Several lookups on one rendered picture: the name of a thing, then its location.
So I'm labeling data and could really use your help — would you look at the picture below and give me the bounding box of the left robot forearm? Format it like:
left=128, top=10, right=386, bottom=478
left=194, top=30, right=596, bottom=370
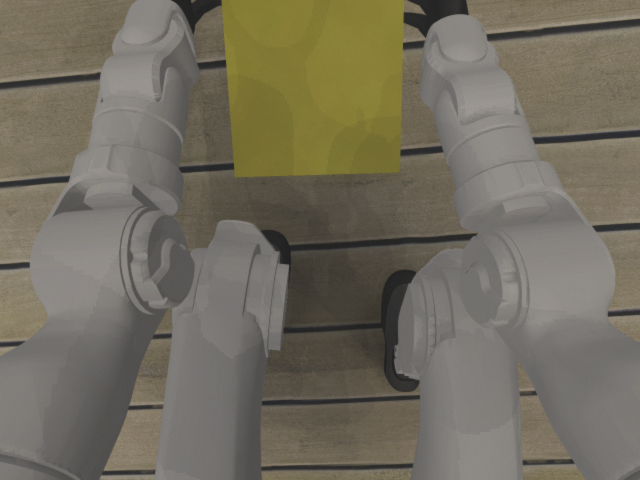
left=30, top=0, right=200, bottom=294

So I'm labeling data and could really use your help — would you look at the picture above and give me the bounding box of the carton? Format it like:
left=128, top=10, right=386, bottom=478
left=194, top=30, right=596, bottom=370
left=221, top=0, right=404, bottom=177

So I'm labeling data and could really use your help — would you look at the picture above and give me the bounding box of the left robot upper arm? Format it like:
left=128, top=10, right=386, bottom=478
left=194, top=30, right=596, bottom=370
left=0, top=205, right=195, bottom=480

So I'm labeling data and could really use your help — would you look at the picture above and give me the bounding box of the right robot hand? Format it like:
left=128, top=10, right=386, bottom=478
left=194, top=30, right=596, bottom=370
left=404, top=0, right=469, bottom=38

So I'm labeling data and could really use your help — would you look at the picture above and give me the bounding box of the right robot upper arm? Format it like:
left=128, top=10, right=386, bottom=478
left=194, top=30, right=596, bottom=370
left=458, top=219, right=640, bottom=480

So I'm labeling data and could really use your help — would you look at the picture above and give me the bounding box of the right robot forearm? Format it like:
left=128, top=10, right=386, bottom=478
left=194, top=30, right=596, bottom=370
left=419, top=14, right=616, bottom=295

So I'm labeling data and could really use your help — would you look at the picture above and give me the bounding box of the right robot shin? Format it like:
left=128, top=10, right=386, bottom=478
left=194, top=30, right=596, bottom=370
left=394, top=249, right=464, bottom=380

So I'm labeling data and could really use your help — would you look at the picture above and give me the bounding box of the robot left thigh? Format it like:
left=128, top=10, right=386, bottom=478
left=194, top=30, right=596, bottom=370
left=154, top=239, right=289, bottom=480

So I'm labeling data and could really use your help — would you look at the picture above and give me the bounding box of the left robot hand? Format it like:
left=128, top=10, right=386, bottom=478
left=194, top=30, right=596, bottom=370
left=171, top=0, right=222, bottom=34

